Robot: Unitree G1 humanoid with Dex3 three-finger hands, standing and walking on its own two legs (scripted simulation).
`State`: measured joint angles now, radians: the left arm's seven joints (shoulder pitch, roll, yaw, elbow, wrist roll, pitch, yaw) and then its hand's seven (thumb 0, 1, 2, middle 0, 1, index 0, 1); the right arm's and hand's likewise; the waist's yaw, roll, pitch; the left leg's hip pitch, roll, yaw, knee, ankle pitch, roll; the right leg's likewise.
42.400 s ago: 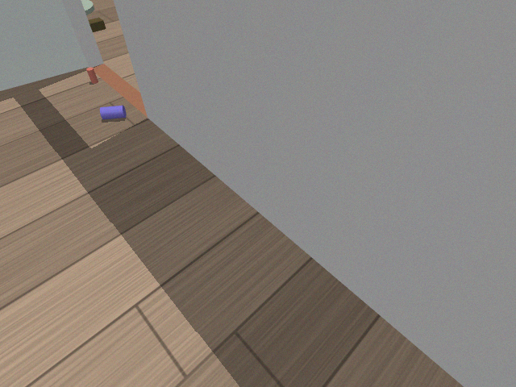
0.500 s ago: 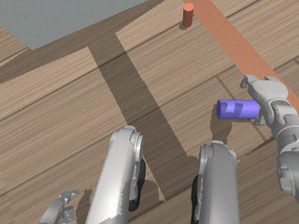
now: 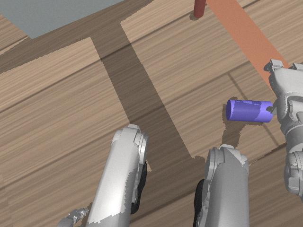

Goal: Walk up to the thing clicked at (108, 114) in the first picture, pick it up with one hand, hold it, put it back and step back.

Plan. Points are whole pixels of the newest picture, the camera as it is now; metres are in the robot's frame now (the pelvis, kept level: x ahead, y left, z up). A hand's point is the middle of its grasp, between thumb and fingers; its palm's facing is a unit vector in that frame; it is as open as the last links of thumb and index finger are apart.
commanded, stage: home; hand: right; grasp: from above
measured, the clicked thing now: (247, 110) +0.48 -0.25 -0.32
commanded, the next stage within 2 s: none
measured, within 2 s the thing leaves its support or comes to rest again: neither
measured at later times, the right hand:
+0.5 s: hand out of the picture +0.30 -0.22 +0.07, palm faces -0.23 +0.72 -0.66, open 7.5 cm
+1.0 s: hand out of the picture +0.24 -0.19 +0.28, palm faces +0.13 +0.96 -0.24, open 7.4 cm
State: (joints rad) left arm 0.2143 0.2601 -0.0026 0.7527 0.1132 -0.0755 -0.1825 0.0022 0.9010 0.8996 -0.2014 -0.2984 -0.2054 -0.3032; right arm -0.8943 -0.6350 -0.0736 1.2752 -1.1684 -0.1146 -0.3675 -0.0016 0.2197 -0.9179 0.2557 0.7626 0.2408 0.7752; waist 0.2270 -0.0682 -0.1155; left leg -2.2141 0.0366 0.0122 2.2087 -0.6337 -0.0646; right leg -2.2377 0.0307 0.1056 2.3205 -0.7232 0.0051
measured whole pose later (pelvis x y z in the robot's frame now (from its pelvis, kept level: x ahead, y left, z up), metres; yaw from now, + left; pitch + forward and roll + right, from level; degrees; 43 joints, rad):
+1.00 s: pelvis +0.07 +0.01 +0.33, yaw -5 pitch +14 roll +3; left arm 0.30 0.21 -0.05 0.53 -0.03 -0.16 0.17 0.01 0.90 0.90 -0.20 -0.30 -0.21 -0.30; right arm 0.41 -0.22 -0.03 -0.07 0.05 0.43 -0.08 0.01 -0.90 -0.90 0.21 0.30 0.20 0.30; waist 0.07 -0.05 -0.18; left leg -0.83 0.02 0.05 1.05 -0.46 -0.03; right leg -0.84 -0.03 0.07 1.12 -0.53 0.02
